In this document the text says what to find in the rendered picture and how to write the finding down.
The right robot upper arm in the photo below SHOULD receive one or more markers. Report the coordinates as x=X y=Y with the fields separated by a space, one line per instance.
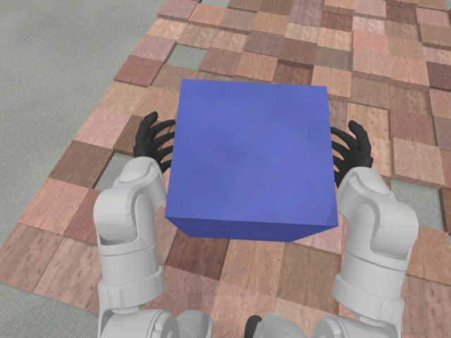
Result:
x=339 y=327

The robot right forearm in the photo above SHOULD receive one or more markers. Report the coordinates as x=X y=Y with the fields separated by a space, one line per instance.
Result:
x=378 y=249

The robot left hand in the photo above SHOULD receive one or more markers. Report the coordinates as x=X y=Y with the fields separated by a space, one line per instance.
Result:
x=147 y=146

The right robot thigh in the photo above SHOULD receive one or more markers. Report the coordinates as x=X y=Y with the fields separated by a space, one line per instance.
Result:
x=278 y=328

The robot right hand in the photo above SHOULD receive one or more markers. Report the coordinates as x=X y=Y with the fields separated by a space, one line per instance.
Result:
x=358 y=154

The robot left forearm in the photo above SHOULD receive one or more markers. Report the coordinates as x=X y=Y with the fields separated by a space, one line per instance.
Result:
x=126 y=235

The left robot upper arm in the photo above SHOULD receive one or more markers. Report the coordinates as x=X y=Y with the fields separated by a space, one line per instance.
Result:
x=150 y=323

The carton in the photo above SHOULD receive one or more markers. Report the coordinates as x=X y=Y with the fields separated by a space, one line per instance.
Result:
x=252 y=161

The left robot thigh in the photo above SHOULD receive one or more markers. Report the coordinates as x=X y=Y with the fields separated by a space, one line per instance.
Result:
x=195 y=324

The robot thigh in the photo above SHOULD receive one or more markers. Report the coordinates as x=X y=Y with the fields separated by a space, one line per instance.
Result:
x=278 y=328
x=195 y=324

